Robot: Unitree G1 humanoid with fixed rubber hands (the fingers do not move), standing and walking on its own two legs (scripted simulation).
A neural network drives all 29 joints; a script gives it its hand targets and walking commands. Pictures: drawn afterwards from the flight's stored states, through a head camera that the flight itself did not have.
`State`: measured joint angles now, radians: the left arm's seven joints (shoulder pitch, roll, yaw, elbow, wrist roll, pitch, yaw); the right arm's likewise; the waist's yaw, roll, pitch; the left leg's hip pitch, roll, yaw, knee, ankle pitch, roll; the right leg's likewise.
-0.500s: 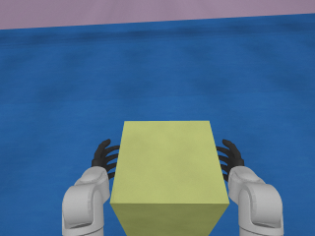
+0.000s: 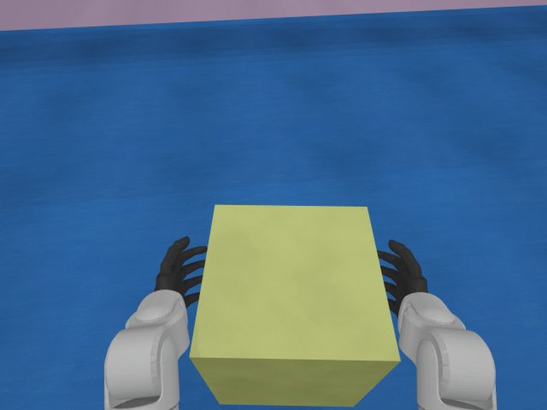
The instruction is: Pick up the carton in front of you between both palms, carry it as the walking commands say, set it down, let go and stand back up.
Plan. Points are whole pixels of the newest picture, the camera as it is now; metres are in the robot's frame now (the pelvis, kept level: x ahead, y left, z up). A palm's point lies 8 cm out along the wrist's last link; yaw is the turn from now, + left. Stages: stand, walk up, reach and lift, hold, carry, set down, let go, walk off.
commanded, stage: carry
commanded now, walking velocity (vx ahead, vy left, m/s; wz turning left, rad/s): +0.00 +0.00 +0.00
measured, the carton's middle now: (288, 312) +0.26 +0.00 +0.01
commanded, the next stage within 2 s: none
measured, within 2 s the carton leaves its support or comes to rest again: neither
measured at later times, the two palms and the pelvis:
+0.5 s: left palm (170, 198) +0.41 +0.18 +0.10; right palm (359, 191) +0.42 -0.12 +0.10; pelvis +0.17 +0.02 +0.00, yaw +2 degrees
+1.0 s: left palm (166, 171) +0.47 +0.19 +0.10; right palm (341, 170) +0.48 -0.11 +0.09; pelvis +0.22 +0.04 +0.00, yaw +2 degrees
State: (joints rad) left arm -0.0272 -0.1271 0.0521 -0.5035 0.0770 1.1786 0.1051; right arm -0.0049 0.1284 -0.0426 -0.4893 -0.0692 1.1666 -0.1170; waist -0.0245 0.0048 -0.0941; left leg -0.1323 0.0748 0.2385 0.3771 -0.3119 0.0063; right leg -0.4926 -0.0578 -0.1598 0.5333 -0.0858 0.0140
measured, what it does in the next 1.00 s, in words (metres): walks ahead: right foot, then left foot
